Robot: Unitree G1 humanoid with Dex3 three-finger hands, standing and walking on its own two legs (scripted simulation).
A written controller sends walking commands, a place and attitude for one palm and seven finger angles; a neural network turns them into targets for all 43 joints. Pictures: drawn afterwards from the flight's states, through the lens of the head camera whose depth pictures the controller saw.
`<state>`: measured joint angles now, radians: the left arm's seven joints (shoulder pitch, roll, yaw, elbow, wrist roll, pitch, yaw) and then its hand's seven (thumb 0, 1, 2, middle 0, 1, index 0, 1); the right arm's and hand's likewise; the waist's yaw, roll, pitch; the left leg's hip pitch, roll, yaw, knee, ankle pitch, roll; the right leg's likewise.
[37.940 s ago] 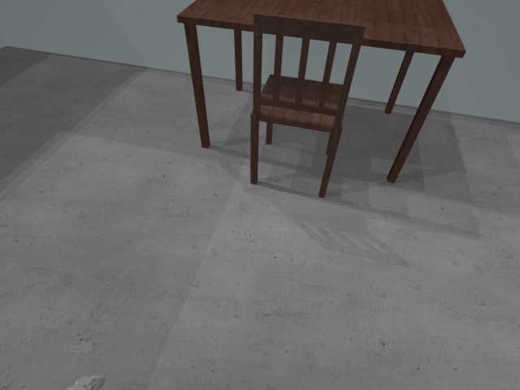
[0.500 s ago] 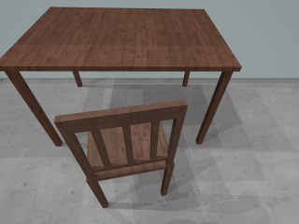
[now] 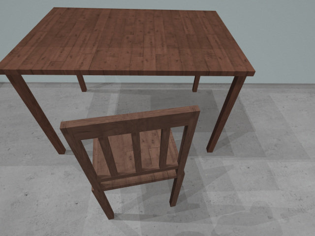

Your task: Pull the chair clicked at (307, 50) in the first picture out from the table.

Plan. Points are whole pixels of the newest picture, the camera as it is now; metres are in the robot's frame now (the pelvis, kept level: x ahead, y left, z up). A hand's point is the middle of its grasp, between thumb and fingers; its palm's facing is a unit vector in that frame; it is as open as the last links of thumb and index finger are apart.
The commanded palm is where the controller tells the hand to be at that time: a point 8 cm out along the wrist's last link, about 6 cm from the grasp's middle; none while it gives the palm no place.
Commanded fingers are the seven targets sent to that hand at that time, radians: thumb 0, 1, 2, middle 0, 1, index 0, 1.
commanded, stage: shuffle to correct the standing spot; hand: left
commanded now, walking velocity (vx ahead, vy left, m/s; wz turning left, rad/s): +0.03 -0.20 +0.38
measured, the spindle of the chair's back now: (137, 152) +0.41 +0.10 -0.11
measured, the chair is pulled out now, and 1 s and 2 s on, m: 0.20 0.20 0.20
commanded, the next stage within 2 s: come to a stop and stand still in 1.48 s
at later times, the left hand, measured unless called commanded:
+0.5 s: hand out of the picture -0.03 +0.13 -0.18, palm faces +0.13 -0.97 -0.20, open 7.4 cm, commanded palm none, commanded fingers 0.00 0.90 0.90 -0.20 -0.30 -0.20 -0.30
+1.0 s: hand out of the picture -0.03 +0.07 -0.19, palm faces +0.24 -0.95 -0.20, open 7.4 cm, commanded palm none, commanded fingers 0.00 0.90 0.90 -0.20 -0.30 -0.20 -0.30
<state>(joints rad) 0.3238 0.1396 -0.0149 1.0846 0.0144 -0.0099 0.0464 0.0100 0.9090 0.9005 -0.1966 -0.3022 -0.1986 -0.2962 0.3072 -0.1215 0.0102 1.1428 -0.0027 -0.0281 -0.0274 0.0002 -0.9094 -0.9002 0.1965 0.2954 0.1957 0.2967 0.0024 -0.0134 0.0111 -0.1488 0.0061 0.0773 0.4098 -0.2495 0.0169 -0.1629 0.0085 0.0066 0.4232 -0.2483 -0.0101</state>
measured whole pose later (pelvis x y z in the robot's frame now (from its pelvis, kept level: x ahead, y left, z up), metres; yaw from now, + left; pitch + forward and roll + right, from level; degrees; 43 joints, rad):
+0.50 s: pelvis +0.01 -0.04 -0.01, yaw +7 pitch +1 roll +0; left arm 0.35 0.15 0.01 1.05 0.02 0.02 0.04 0.01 0.91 0.90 -0.20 -0.30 -0.20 -0.30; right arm 0.29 -0.13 -0.03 1.13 -0.01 0.00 -0.03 0.00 -0.91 -0.90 0.20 0.30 0.20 0.30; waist -0.01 -0.01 0.03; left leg -0.24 0.01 -0.05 0.50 -0.28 -0.03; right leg -0.20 0.01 -0.12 0.49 -0.32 -0.06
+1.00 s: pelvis +0.02 -0.10 -0.02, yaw +13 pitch +1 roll +0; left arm 0.34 0.15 0.02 0.97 0.04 0.05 0.03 0.01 0.91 0.90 -0.20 -0.30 -0.20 -0.30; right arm 0.24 -0.14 -0.04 1.07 -0.01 0.03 -0.06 0.00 -0.91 -0.90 0.20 0.30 0.20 0.30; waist 0.01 -0.01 0.07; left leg -0.34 0.09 0.00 0.67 -0.34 -0.02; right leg -0.19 0.06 -0.25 0.51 -0.36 -0.14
